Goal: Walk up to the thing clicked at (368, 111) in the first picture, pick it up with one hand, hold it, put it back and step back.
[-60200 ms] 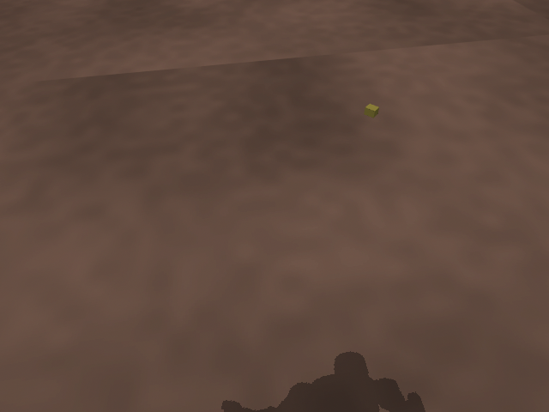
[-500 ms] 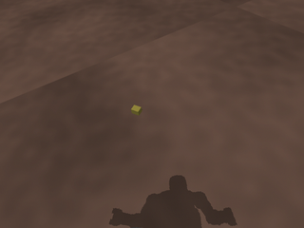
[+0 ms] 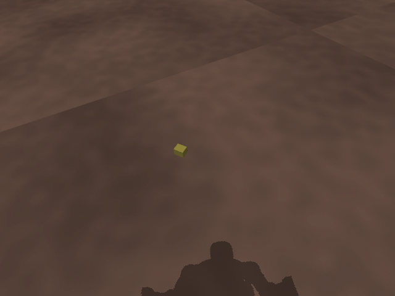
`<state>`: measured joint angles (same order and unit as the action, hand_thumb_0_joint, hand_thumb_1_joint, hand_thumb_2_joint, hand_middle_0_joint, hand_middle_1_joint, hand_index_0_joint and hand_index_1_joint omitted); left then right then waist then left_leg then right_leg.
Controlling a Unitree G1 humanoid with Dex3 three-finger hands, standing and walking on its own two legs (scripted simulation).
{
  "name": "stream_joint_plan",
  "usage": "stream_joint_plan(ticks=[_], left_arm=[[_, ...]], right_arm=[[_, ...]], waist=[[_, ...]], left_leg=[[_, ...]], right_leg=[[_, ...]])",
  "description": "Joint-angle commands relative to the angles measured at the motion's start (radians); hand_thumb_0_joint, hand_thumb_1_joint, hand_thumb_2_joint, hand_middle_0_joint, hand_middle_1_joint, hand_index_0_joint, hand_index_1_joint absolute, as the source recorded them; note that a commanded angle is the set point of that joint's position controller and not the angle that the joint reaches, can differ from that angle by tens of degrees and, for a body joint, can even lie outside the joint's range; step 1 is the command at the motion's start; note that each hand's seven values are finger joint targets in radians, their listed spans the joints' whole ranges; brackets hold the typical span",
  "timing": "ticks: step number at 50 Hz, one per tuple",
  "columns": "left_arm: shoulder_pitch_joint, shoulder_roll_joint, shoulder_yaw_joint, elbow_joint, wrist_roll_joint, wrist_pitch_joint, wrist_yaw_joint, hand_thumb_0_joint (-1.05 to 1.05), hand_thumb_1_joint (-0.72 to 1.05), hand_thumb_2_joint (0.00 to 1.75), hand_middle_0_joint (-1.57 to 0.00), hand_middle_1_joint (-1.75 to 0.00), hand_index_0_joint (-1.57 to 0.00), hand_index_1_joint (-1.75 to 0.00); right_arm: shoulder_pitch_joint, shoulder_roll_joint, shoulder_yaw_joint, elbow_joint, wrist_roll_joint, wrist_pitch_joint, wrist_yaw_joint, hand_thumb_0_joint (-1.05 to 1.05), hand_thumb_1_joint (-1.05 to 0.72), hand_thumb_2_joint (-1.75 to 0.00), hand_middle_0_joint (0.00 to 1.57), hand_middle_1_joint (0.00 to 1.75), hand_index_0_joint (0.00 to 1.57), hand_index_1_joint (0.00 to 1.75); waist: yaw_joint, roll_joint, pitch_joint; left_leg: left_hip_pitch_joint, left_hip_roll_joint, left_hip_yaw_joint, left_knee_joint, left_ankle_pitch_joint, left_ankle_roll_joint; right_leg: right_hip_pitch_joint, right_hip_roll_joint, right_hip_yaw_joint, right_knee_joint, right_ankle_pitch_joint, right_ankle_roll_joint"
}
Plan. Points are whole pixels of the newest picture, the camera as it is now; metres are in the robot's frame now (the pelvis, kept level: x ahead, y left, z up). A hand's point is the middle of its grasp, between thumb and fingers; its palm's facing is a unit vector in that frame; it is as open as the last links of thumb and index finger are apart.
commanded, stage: step back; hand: left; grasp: from above
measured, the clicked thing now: (180, 150) +1.11 +0.16 -0.74
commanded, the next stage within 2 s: stand in 0.42 s
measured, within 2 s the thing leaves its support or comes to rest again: neither
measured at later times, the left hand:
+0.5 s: hand out of the picture +0.15 +0.26 -0.13, palm faces -0.05 -0.93 -0.36, open 7.4 cm
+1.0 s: hand out of the picture +0.10 +0.26 -0.14, palm faces -0.06 -0.94 -0.34, open 7.4 cm
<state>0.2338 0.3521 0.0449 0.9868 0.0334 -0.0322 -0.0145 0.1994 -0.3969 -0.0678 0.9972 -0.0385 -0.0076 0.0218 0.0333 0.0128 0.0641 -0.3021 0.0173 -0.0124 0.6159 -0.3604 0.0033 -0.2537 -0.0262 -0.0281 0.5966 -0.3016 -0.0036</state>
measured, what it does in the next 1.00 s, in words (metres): stands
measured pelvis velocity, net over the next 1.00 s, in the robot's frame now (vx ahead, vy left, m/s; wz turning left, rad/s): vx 0.02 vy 0.01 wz -0.03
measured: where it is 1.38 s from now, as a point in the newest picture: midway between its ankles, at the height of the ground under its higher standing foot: outside the picture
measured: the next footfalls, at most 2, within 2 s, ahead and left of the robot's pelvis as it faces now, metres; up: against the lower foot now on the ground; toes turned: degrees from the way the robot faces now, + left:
none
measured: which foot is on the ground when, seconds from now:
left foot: down 0.00-1.00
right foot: down 0.00-1.00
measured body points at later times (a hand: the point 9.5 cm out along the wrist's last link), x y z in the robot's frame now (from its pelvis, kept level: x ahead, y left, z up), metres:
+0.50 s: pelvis +0.03 +0.01 +0.01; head +0.05 +0.01 +0.46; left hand +0.16 +0.31 -0.11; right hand +0.14 -0.28 -0.11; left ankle +0.04 +0.13 -0.73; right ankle +0.01 -0.12 -0.73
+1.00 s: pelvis +0.02 +0.01 +0.02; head +0.03 +0.01 +0.47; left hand +0.10 +0.31 -0.11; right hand +0.08 -0.30 -0.11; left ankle +0.04 +0.13 -0.73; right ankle +0.01 -0.12 -0.73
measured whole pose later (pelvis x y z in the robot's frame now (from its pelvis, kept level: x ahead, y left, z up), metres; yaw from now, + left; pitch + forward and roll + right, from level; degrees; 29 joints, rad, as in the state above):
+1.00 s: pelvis +0.02 +0.01 +0.02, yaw -2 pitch -3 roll +0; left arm 0.10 0.35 0.00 1.16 0.01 -0.02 -0.01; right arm 0.09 -0.35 -0.01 1.16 -0.01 -0.01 0.01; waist -0.01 0.00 0.06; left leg -0.13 0.02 0.03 0.32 -0.14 -0.01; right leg -0.09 -0.01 0.01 0.32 -0.18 0.01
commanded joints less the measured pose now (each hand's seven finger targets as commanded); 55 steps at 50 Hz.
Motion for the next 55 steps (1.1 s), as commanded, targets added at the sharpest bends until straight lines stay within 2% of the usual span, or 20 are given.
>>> stream_joint_plan(ticks=[1,2,3,4,5,7,8,9,12,14,16,20,21,23,26,34,38,46,53,55], left_arm=[[-0.079,0.156,0.021,-0.096,-0.026,-0.003,0.013,0.00,0.90,0.90,-0.20,-0.30,-0.20,-0.30],[-0.068,0.194,0.033,-0.069,-0.034,0.006,0.018,0.00,0.90,0.90,-0.20,-0.30,-0.20,-0.30],[-0.052,0.224,0.043,-0.046,-0.029,0.008,0.019,0.00,0.90,0.90,-0.20,-0.30,-0.20,-0.30],[-0.045,0.210,0.038,-0.040,-0.027,0.005,0.017,0.00,0.90,0.90,-0.20,-0.30,-0.20,-0.30],[-0.032,0.192,0.032,-0.028,-0.028,-0.001,0.019,0.00,0.90,0.90,-0.20,-0.30,-0.20,-0.30],[-0.013,0.217,0.036,0.001,-0.027,-0.016,0.026,0.00,0.90,0.90,-0.20,-0.30,-0.20,-0.30],[-0.047,0.237,0.037,0.000,-0.027,-0.019,0.026,0.00,0.90,0.90,-0.20,-0.30,-0.20,-0.30],[-0.079,0.246,0.036,-0.006,-0.028,-0.019,0.025,0.00,0.90,0.90,-0.20,-0.30,-0.20,-0.30],[-0.100,0.236,0.029,-0.001,-0.033,-0.019,0.032,0.00,0.90,0.90,-0.20,-0.30,-0.20,-0.30],[-0.109,0.233,0.029,0.006,-0.030,-0.017,0.036,0.00,0.90,0.90,-0.20,-0.30,-0.20,-0.30],[-0.120,0.229,0.024,0.012,-0.029,-0.014,0.037,0.00,0.90,0.90,-0.20,-0.30,-0.20,-0.30],[-0.156,0.218,0.018,0.020,-0.025,-0.005,0.035,0.00,0.90,0.90,-0.20,-0.30,-0.20,-0.30],[-0.169,0.194,0.007,0.039,-0.032,-0.003,0.030,0.00,0.90,0.90,-0.20,-0.30,-0.20,-0.30],[-0.166,0.197,0.004,0.047,-0.032,-0.005,0.028,0.00,0.90,0.90,-0.20,-0.30,-0.20,-0.30],[-0.193,0.208,0.004,0.058,-0.029,-0.006,0.029,0.00,0.90,0.90,-0.20,-0.30,-0.20,-0.30],[-0.222,0.214,0.002,0.082,-0.027,-0.010,0.024,0.00,0.90,0.90,-0.20,-0.30,-0.20,-0.30],[-0.211,0.213,0.002,0.092,-0.025,-0.009,0.021,0.00,0.90,0.90,-0.20,-0.30,-0.20,-0.30],[-0.204,0.216,0.000,0.097,-0.025,-0.008,0.020,0.00,0.90,0.90,-0.20,-0.30,-0.20,-0.30],[-0.177,0.216,-0.002,0.106,-0.024,-0.001,0.018,0.00,0.90,0.90,-0.20,-0.30,-0.20,-0.30],[-0.170,0.217,-0.004,0.105,-0.024,-0.004,0.018,0.00,0.90,0.90,-0.20,-0.30,-0.20,-0.30]], right_arm=[[-0.015,-0.195,-0.041,-0.054,-0.011,-0.036,-0.029,0.00,-0.90,-0.90,0.20,0.30,0.20,0.30],[-0.076,-0.249,-0.042,-0.073,-0.004,-0.036,-0.029,0.00,-0.90,-0.90,0.20,0.30,0.20,0.30],[-0.110,-0.248,-0.042,-0.073,0.001,-0.034,-0.026,0.00,-0.90,-0.90,0.20,0.30,0.20,0.30],[-0.131,-0.229,-0.033,-0.073,-0.001,-0.035,-0.027,0.00,-0.90,-0.90,0.20,0.30,0.20,0.30],[-0.150,-0.211,-0.025,-0.069,0.004,-0.035,-0.028,0.00,-0.90,-0.90,0.20,0.30,0.20,0.30],[-0.157,-0.179,-0.013,-0.054,0.018,-0.033,-0.028,0.00,-0.90,-0.90,0.20,0.30,0.20,0.30],[-0.139,-0.167,-0.007,-0.045,0.022,-0.031,-0.029,0.00,-0.90,-0.90,0.20,0.30,0.20,0.30],[-0.130,-0.156,-0.005,-0.037,0.027,-0.030,-0.031,0.00,-0.90,-0.90,0.20,0.30,0.20,0.30],[-0.142,-0.167,-0.009,-0.011,0.028,-0.031,-0.036,0.00,-0.90,-0.90,0.20,0.30,0.20,0.30],[-0.135,-0.163,-0.009,-0.001,0.032,-0.029,-0.038,0.00,-0.90,-0.90,0.20,0.30,0.20,0.30],[-0.160,-0.156,-0.010,0.002,0.033,-0.025,-0.038,0.00,-0.90,-0.90,0.20,0.30,0.20,0.30],[-0.202,-0.153,-0.010,0.017,0.026,-0.021,-0.035,0.00,-0.90,-0.90,0.20,0.30,0.20,0.30],[-0.178,-0.156,0.003,0.028,0.033,-0.026,-0.031,0.00,-0.90,-0.90,0.20,0.30,0.20,0.30],[-0.201,-0.158,0.002,0.037,0.034,-0.032,-0.028,0.00,-0.90,-0.90,0.20,0.30,0.20,0.30],[-0.205,-0.152,0.008,0.048,0.035,-0.033,-0.026,0.00,-0.90,-0.90,0.20,0.30,0.20,0.30],[-0.205,-0.149,0.015,0.071,0.033,-0.029,-0.021,0.00,-0.90,-0.90,0.20,0.30,0.20,0.30],[-0.202,-0.152,0.016,0.078,0.031,-0.032,-0.022,0.00,-0.90,-0.90,0.20,0.30,0.20,0.30],[-0.173,-0.159,0.019,0.091,0.030,-0.029,-0.022,0.00,-0.90,-0.90,0.20,0.30,0.20,0.30],[-0.146,-0.163,0.021,0.099,0.028,-0.022,-0.019,0.00,-0.90,-0.90,0.20,0.30,0.20,0.30],[-0.153,-0.160,0.021,0.096,0.030,-0.025,-0.019,0.00,-0.90,-0.90,0.20,0.30,0.20,0.30]], waist=[[-0.036,0.090,-0.062],[-0.023,0.116,-0.055],[-0.012,0.083,-0.029],[-0.001,0.081,-0.021],[0.011,0.100,-0.041],[0.012,0.111,-0.098],[-0.010,0.077,-0.106],[-0.024,0.046,-0.105],[-0.023,0.027,-0.155],[-0.028,0.004,-0.189],[-0.025,-0.012,-0.172],[-0.024,-0.014,-0.121],[-0.033,-0.007,-0.128],[-0.025,-0.008,-0.139],[-0.031,-0.013,-0.138],[-0.039,-0.004,-0.091],[-0.035,-0.004,-0.111],[-0.043,-0.014,-0.099],[-0.045,-0.015,-0.056],[-0.042,-0.030,-0.067]], left_leg=[[0.177,0.192,-0.283,-0.300,0.000,0.060],[0.036,0.293,-0.385,-0.353,-0.156,0.151],[-0.052,0.299,-0.366,-0.346,-0.163,0.183],[-0.034,0.262,-0.298,-0.318,-0.075,0.160],[0.023,0.221,-0.222,-0.265,0.067,0.124],[0.039,0.158,-0.123,-0.169,0.297,0.058],[0.033,0.127,-0.100,-0.166,0.284,0.041],[0.071,0.108,-0.076,-0.174,0.275,0.030],[0.160,0.116,-0.049,-0.139,0.508,0.036],[0.193,0.118,-0.032,-0.120,0.601,0.043],[0.198,0.117,-0.026,-0.133,0.554,0.044],[0.170,0.125,-0.042,-0.212,0.386,0.042],[0.174,0.130,-0.076,-0.260,0.408,0.042],[0.234,0.129,-0.068,-0.253,0.472,0.035],[0.249,0.127,-0.060,-0.271,0.481,0.026],[0.198,0.114,-0.057,-0.339,0.300,0.011],[0.222,0.121,-0.055,-0.341,0.327,0.010],[0.217,0.119,-0.058,-0.344,0.280,0.009],[0.165,0.115,-0.077,-0.374,0.124,0.010],[0.192,0.117,-0.077,-0.360,0.181,0.012]], right_leg=[[-0.203,-0.022,0.085,0.016,-0.007,-0.033],[-0.111,0.019,0.045,0.091,-0.174,-0.013],[-0.024,0.002,0.064,0.131,-0.188,-0.014],[-0.010,0.001,0.062,0.076,-0.162,-0.020],[0.008,-0.004,0.056,-0.046,-0.073,-0.027],[0.111,-0.029,0.103,-0.138,0.175,-0.028],[0.122,-0.047,0.135,-0.129,0.240,-0.034],[0.104,-0.069,0.153,-0.120,0.287,-0.044],[0.126,-0.076,0.132,-0.116,0.425,-0.038],[0.149,-0.077,0.120,-0.108,0.488,-0.035],[0.134,-0.081,0.124,-0.120,0.474,-0.032],[0.110,-0.072,0.126,-0.158,0.351,-0.027],[0.142,-0.074,0.121,-0.188,0.327,-0.015],[0.139,-0.084,0.123,-0.217,0.359,-0.011],[0.158,-0.094,0.121,-0.249,0.378,-0.010],[0.165,-0.098,0.125,-0.321,0.239,-0.003],[0.171,-0.102,0.126,-0.320,0.260,-0.012],[0.145,-0.103,0.129,-0.338,0.212,-0.011],[0.104,-0.090,0.126,-0.356,0.081,-0.011],[0.097,-0.098,0.133,-0.353,0.110,-0.013]])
